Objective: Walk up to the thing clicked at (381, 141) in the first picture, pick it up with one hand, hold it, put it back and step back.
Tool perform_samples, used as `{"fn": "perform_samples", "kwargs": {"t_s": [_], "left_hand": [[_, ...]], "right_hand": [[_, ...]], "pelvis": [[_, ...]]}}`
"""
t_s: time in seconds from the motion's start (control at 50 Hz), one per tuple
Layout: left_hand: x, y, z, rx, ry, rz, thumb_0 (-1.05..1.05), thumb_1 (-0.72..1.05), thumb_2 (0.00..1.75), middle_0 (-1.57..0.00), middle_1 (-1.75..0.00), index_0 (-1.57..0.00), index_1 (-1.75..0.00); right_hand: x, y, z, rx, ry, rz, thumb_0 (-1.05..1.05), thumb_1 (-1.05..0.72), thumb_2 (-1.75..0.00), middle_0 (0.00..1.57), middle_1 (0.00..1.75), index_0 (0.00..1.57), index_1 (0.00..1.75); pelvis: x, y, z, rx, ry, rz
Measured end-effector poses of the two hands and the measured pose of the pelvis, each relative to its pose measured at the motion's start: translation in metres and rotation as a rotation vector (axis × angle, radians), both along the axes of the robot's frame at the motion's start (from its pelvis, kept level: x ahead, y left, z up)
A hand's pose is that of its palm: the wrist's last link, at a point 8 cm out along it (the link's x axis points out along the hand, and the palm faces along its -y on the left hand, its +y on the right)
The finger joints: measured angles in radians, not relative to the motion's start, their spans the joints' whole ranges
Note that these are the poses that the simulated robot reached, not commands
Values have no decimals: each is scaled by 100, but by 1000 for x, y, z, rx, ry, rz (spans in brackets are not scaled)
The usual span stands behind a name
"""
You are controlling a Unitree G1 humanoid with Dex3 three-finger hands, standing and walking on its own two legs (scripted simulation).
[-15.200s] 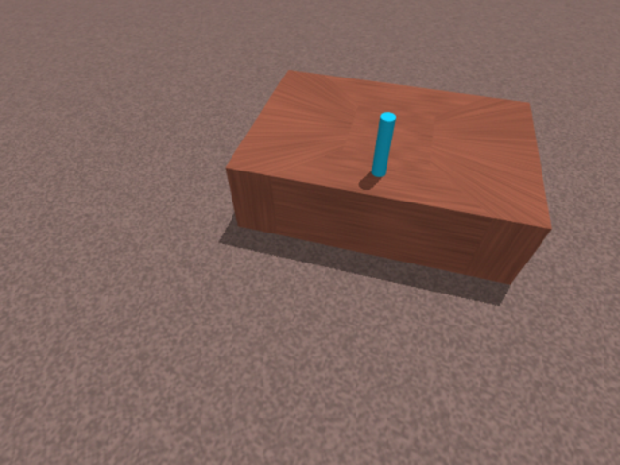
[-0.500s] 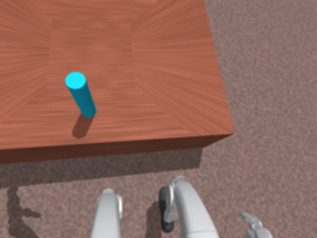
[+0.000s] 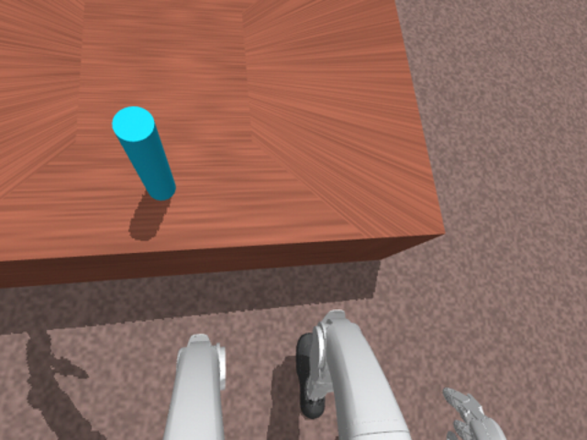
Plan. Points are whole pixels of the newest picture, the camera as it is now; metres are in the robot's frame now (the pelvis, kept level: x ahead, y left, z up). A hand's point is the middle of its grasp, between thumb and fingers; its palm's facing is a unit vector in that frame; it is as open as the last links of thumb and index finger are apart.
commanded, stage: approach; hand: left
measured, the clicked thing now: (150, 161) +0.52 +0.18 -0.17
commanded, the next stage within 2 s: close in in 0.26 s
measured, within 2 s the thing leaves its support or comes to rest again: neither
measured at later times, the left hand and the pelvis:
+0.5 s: hand (117, 178) +0.49 +0.23 -0.17, palm faces +0.14 -0.99 +0.04, open 17.6 cm; pelvis -0.06 -0.01 -0.17, yaw +0 degrees
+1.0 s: hand (136, 168) +0.51 +0.20 -0.17, palm faces +0.19 -0.98 +0.00, open 17.7 cm; pelvis -0.06 +0.00 -0.18, yaw +0 degrees
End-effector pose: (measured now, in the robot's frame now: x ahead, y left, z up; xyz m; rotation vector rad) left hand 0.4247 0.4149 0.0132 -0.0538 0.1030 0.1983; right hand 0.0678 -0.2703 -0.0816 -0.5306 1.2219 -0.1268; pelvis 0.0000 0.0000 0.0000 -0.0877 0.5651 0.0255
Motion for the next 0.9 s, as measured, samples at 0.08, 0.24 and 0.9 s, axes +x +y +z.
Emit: {"fn": "perform_samples", "kwargs": {"t_s": [0.08,0.24,0.9], "left_hand": [[9,-18,-47,-7,-29,-16,-2,-61,2,-4,-6,-4,-5],[28,-57,-121,4,-56,-50,-2,-59,7,-2,-7,-2,-7],[50,-160,-168,55,-69,-19,-2,-60,2,-4,-9,-6,-7]], "right_hand": [[-6,-3,-30,-8,27,21,0,-86,-89,20,30,20,30],[-26,0,-98,18,72,12,0,-88,-89,20,30,20,30],[-116,-9,-186,82,177,-163,0,-91,-90,20,30,20,30]], "pelvis": [[-7,-1,-31,-4,34,-3],[-25,-3,-94,-6,67,-10],[-67,-5,-179,10,49,-6]]}}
